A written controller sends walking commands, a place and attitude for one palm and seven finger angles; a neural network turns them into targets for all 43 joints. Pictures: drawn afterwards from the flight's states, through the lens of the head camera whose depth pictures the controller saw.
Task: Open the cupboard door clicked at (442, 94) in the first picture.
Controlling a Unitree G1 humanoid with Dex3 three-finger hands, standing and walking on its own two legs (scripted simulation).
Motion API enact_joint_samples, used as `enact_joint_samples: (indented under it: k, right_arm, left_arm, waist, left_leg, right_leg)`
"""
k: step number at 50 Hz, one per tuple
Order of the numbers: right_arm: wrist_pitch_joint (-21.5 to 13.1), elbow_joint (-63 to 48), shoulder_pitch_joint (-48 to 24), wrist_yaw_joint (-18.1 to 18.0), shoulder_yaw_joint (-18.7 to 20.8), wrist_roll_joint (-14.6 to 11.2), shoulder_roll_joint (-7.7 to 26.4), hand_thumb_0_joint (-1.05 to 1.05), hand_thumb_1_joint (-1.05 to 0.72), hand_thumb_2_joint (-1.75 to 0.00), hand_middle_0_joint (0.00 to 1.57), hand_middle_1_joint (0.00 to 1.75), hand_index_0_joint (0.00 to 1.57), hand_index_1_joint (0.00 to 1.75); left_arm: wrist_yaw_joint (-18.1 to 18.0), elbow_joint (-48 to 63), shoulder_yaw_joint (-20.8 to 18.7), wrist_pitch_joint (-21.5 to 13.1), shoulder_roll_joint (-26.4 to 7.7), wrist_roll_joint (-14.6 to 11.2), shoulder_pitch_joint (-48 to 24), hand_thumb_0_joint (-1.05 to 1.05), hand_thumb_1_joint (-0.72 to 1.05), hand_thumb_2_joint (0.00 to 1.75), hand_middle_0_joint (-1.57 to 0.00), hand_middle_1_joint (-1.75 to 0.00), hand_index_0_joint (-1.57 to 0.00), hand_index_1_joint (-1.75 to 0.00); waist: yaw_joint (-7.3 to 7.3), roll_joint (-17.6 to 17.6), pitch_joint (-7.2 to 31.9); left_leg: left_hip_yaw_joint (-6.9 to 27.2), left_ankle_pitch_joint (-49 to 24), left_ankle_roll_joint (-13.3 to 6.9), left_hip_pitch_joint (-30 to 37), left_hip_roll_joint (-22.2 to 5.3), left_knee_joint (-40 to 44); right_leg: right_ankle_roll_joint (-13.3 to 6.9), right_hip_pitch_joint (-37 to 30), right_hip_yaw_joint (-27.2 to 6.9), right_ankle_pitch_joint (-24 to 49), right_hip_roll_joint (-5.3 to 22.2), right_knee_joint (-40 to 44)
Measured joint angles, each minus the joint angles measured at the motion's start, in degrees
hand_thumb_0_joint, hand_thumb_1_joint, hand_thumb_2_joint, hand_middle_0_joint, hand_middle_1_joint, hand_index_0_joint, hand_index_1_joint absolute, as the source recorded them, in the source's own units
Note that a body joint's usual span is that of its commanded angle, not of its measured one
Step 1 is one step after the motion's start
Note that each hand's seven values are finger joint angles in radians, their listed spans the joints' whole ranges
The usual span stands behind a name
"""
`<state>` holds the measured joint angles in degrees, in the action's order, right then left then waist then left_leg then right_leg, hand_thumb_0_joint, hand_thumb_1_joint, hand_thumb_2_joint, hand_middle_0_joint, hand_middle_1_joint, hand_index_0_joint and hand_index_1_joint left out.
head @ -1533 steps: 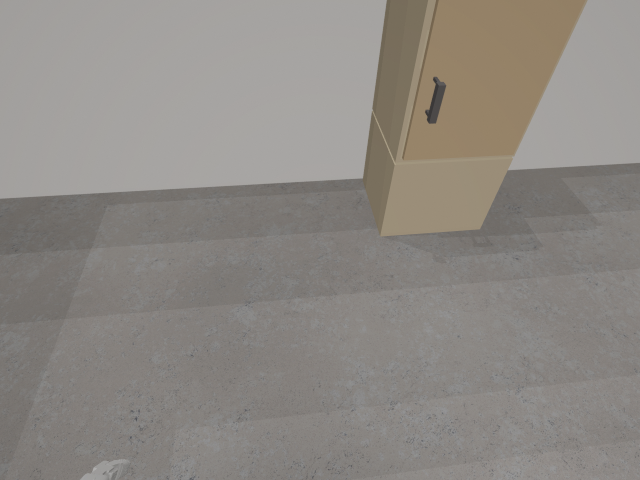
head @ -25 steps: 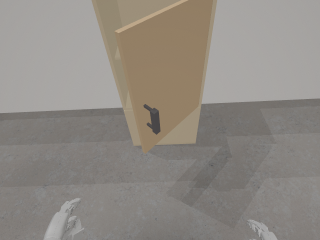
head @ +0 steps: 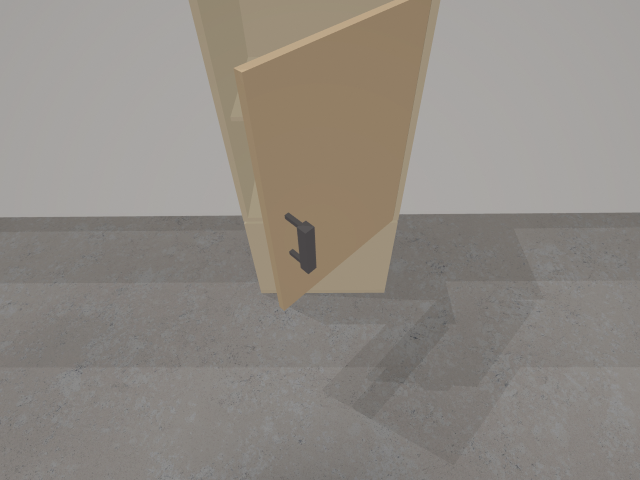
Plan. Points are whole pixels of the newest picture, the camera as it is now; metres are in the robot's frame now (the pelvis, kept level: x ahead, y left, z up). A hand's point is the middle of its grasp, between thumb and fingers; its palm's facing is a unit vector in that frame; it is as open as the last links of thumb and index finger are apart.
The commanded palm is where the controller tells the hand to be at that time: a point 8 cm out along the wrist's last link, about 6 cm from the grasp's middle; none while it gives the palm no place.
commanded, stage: let the arm hang, fingers relaxed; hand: left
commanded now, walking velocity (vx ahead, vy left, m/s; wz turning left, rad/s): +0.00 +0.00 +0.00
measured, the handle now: (299, 242) +0.55 +0.08 -0.11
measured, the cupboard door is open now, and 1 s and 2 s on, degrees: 45 45 45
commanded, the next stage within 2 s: look to check the result in 0.42 s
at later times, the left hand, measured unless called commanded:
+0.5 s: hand out of the picture +0.00 +0.15 -0.17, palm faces +0.03 -0.99 -0.17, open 7.3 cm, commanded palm none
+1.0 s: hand out of the picture +0.02 +0.15 -0.17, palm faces +0.03 -0.98 -0.18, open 7.4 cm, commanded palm none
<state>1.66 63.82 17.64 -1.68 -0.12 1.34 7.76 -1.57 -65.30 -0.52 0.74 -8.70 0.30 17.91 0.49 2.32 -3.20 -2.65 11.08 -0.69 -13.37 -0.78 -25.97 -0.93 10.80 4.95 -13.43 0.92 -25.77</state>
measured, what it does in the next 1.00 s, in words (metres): stands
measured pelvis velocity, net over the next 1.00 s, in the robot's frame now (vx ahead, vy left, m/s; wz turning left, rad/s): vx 0.03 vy -0.01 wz -0.01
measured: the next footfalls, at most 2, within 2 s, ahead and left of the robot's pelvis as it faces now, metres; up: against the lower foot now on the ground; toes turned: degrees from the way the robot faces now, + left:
none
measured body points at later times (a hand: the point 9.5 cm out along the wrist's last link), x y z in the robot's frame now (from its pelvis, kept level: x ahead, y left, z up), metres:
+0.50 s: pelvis +0.01 +0.00 +0.00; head +0.02 -0.01 +0.45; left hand +0.00 +0.21 -0.16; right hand -0.01 -0.21 -0.16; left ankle +0.03 +0.11 -0.74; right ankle +0.01 -0.11 -0.74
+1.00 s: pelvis +0.03 -0.01 +0.00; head +0.04 -0.02 +0.45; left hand +0.02 +0.20 -0.16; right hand +0.01 -0.21 -0.16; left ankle +0.03 +0.11 -0.74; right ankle +0.01 -0.11 -0.74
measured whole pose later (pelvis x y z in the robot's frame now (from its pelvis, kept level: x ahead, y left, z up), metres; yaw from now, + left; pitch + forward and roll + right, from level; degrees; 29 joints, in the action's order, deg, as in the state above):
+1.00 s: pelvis +0.03 -0.01 +0.00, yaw -1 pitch -2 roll +0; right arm 0.3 65.9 15.9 -2.5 -0.1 1.2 6.8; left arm -2.1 -66.4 -0.4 -0.7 -6.5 0.3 15.9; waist 0.5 0.7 -3.1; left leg -3.3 12.1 0.2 -9.3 -1.3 -23.0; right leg -1.4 7.4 4.2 -14.5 0.2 -23.4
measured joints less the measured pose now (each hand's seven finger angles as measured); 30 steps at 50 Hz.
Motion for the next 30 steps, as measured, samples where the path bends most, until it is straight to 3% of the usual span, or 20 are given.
enact_joint_samples:
  k: [9, 30]
  right_arm:
    - [-0.77, 1.48, -0.27, -0.28, -0.2, -0.09, -1.48, 0.0, -0.91, -0.89, 0.2, 0.3, 0.2, 0.3]
    - [-1.15, 1.83, -0.86, -0.78, 0.12, -0.15, -0.78, 0.0, -0.91, -0.89, 0.2, 0.3, 0.2, 0.3]
  left_arm:
    - [-0.37, -0.28, 0.24, -0.89, 2.16, 0.01, -1.89, 0.0, 0.91, 0.9, -0.2, -0.3, -0.2, -0.3]
    - [-0.4, -1.32, 0.05, -1.12, 2.5, -0.01, -1.21, 0.0, 0.91, 0.9, -0.2, -0.3, -0.2, -0.3]
  waist:
    - [0.11, -1.07, 0.91]
    - [-0.05, -1.5, 0.07]
  left_leg:
    - [-0.54, 0.04, 0.1, 1.6, 0.08, 1.15]
    - [-0.78, 0.44, 0.39, 2.96, -0.19, 2.28]
  right_leg:
    - [0.02, -1.01, -0.55, -0.33, 0.06, 0.29]
    - [-0.11, -2.32, -0.81, -0.51, -0.29, 1.64]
